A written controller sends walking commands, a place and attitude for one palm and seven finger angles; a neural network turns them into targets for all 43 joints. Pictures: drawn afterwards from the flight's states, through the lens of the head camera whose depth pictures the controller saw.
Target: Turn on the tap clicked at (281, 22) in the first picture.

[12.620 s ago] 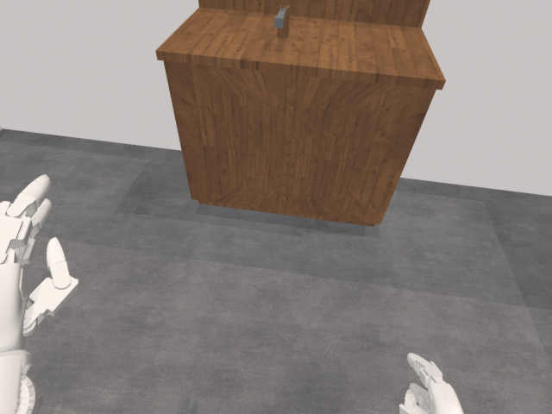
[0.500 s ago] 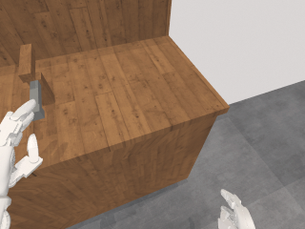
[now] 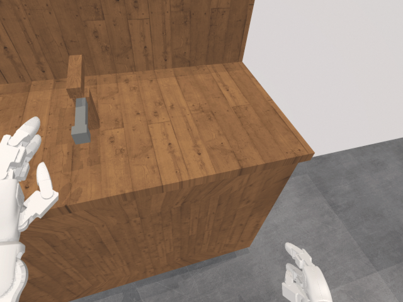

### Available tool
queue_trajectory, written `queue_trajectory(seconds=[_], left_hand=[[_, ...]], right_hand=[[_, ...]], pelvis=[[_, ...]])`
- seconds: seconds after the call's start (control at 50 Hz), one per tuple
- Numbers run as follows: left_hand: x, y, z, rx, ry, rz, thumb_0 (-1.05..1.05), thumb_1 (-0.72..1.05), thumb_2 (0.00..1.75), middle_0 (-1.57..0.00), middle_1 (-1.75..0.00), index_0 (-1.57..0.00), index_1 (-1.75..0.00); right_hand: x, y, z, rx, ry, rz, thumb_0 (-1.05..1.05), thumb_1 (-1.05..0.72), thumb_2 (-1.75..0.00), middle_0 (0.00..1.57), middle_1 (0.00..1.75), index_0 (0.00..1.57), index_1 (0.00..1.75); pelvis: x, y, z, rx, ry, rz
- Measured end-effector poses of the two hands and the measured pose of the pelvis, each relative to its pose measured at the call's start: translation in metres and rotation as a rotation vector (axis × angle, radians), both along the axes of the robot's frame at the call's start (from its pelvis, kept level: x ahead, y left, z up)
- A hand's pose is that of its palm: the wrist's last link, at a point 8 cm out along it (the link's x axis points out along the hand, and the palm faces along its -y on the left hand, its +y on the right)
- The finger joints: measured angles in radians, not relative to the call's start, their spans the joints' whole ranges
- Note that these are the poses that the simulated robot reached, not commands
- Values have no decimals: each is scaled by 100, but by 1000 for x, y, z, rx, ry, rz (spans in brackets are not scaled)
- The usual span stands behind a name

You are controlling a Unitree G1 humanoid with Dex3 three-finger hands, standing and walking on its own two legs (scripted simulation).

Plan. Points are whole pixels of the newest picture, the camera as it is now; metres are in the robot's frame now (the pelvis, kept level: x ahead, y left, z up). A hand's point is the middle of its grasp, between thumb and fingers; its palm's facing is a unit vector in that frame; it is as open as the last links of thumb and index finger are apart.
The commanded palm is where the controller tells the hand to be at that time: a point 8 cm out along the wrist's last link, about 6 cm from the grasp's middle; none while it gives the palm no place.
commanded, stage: come to a stop and stand still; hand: left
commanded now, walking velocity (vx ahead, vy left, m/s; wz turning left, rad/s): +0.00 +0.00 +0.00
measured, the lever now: (81, 134) +0.38 +0.29 +0.12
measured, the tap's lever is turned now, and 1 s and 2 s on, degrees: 0 0 0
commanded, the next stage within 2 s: look again from close up in 0.98 s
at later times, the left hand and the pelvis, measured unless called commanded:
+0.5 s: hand (53, 202) +0.21 +0.25 +0.14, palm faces +0.40 -0.84 -0.38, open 7.4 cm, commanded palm +0.15 +0.27 +0.18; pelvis +0.00 -0.01 +0.00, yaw +1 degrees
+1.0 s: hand (56, 186) +0.23 +0.25 +0.16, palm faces +0.41 -0.85 -0.34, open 7.4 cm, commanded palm +0.17 +0.28 +0.18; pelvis +0.01 +0.00 +0.00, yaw +1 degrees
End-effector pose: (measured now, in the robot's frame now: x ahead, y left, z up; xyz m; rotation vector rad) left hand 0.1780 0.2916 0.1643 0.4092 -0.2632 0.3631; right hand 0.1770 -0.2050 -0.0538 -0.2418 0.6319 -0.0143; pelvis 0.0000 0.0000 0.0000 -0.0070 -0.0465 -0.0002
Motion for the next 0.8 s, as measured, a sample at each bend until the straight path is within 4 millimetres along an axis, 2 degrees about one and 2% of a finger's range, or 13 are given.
queue_trajectory(seconds=[0.1, 0.16, 0.22, 0.26, 0.34, 0.38, 0.42, 0.46, 0.52, 0.64, 0.72, 0.8], left_hand=[[-2, -2, 9, 17, -44, -17, 2, 89, 90, -21, -30, -21, -31], [10, 19, 39, 194, -146, 3, 2, 89, 90, -21, -30, -22, -31], [16, 32, 49, 160, -192, 47, 1, 89, 90, -21, -30, -22, -31], [15, 22, 43, 127, -159, 26, 1, 90, 90, -20, -30, -21, -31], [6, -13, 14, 81, -14, -78, 1, 90, 90, -20, -30, -21, -30], [0, -20, -1, 61, 46, -97, 1, 90, 90, -20, -30, -21, -31], [-5, -16, -9, 55, 72, -79, 1, 89, 90, -21, -30, -22, -31], [-7, -8, -10, 50, 58, -36, 1, 89, 90, -21, -30, -22, -31], [-8, 1, -2, 37, -15, 27, 2, 89, 90, -21, -30, -22, -31], [1, -11, 20, 14, -155, 10, 2, 89, 90, -21, -30, -21, -31], [11, -18, 15, 14, -116, -36, 1, 90, 90, -20, -30, -21, -31], [17, -13, 1, 16, -30, -36, 1, 89, 90, -21, -30, -21, -31]], right_hand=[[-13, -2, -7, -12, 43, -4, 1, -90, -90, 20, 30, 20, 30], [-21, -1, -14, -33, 70, 38, 1, -90, -90, 20, 30, 20, 30], [-28, -2, -19, 11, 70, 11, 1, -90, -90, 20, 30, 20, 30], [-31, -4, -24, 44, 54, -18, 1, -90, -90, 20, 30, 20, 30], [-37, -8, -33, 80, 61, -76, 1, -90, -90, 20, 30, 20, 30], [-40, -10, -35, 71, 80, -90, 1, -90, -90, 20, 30, 20, 30], [-40, -13, -33, 46, 98, -88, 1, -90, -90, 20, 30, 20, 30], [-37, -17, -28, 15, 104, -73, 2, -90, -90, 20, 30, 20, 30], [-27, -23, -21, -24, 86, -37, 2, -90, -90, 20, 30, 20, 30], [1, -26, -5, -42, -2, -7, 2, -90, -90, 20, 30, 20, 30], [14, -24, 3, -28, -46, -24, 1, -90, -90, 20, 30, 20, 30], [16, -21, 5, -19, -42, -38, 1, -90, -90, 20, 30, 20, 30]], pelvis=[[-1, 3, 0, -2, -3, 3], [-7, 0, -2, 2, 2, 27], [-9, 1, -3, 8, 3, 10], [-7, 5, -4, 8, 5, 1], [-2, 9, -5, 12, 7, -5], [-1, 5, -5, 13, 6, 0], [0, 0, -4, 14, 6, 8], [0, -5, -4, 12, 6, 16], [0, -9, -4, 6, 5, 20], [4, -9, -2, -2, 5, 16], [9, -7, -1, -4, 12, 9], [12, -6, -1, -6, 16, 9]])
